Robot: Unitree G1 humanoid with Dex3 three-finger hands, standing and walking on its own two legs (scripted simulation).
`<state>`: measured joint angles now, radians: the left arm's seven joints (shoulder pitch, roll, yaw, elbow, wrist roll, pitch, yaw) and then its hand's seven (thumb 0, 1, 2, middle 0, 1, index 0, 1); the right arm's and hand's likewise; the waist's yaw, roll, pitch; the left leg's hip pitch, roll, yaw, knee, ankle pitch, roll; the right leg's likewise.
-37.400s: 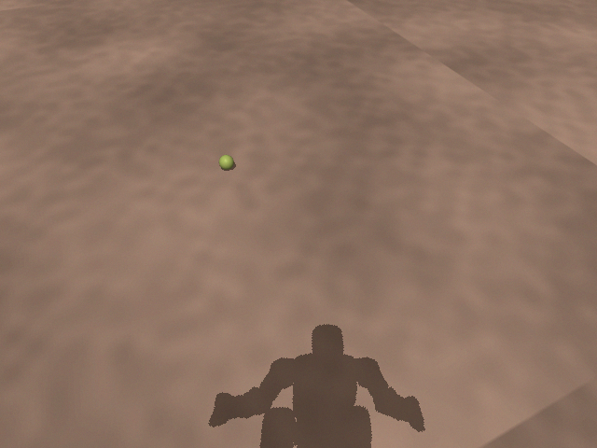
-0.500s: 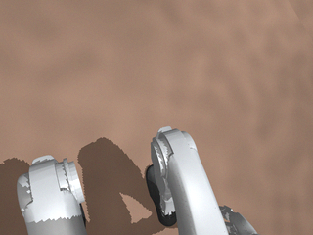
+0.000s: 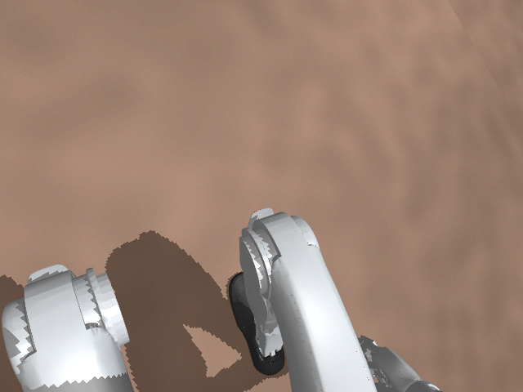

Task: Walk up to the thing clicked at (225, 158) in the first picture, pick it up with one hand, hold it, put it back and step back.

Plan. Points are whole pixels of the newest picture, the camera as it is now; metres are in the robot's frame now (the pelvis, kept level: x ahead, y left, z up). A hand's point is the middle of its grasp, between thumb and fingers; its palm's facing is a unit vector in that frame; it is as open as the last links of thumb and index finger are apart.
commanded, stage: rest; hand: left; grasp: from above
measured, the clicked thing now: out of the picture +0.44 +0.34 -0.25
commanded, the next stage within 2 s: open in 0.42 s
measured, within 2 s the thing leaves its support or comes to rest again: neither
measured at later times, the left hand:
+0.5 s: hand out of the picture +0.43 +0.34 -0.22, palm faces -0.43 -0.17 -0.89, open 9.4 cm
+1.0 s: hand out of the picture +0.44 +0.34 -0.23, palm faces -0.40 -0.17 -0.90, open 11.7 cm
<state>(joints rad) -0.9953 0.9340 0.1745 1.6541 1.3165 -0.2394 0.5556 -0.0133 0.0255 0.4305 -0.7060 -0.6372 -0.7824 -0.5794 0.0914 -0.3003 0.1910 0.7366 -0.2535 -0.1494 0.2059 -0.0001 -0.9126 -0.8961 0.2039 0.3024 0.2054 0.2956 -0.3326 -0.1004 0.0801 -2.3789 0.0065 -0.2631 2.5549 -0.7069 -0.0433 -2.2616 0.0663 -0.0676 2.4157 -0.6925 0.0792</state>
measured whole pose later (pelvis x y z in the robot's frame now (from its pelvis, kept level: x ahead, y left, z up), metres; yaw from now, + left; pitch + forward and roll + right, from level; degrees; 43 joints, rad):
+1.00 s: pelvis -0.01 +0.01 +0.00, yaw -2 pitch +26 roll -15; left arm -1.03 1.02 0.15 1.74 1.33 -0.25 0.62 -0.01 -0.14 0.68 -0.40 -0.76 -0.42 -0.74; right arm 0.08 -0.32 0.27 0.70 -0.30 -0.23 0.26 0.00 -0.91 -0.90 0.20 0.30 0.21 0.30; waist -0.37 -0.14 0.12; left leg -2.37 0.01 -0.30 2.59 -0.70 -0.02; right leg -2.23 0.08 -0.10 2.41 -0.67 0.07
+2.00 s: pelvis +0.00 +0.00 +0.03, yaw +2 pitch +32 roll -11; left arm -0.91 0.81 0.08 1.31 1.18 -0.09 0.35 0.00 -0.52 1.00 -0.09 -1.01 -0.09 -1.01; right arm 0.14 -0.29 0.09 0.72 -0.15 -0.10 0.26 0.00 -0.92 -0.90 0.20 0.30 0.21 0.30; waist -0.23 0.02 -0.09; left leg -2.32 0.02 -0.21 2.44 -0.70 -0.02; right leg -2.21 0.04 -0.04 2.32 -0.70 0.07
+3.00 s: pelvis -0.01 +0.00 +0.11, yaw +6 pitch +35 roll -8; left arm -0.50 0.65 0.13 0.69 0.73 -0.05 -0.04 0.00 0.23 0.79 -0.20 -0.42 -0.20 -0.42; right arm 0.21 -0.28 0.01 0.66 -0.04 0.03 0.11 0.00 -0.90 -0.90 0.21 0.30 0.21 0.30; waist -0.11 0.04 -0.14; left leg -2.11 0.02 -0.14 2.16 -0.67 -0.02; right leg -2.02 0.00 -0.01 2.09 -0.68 0.08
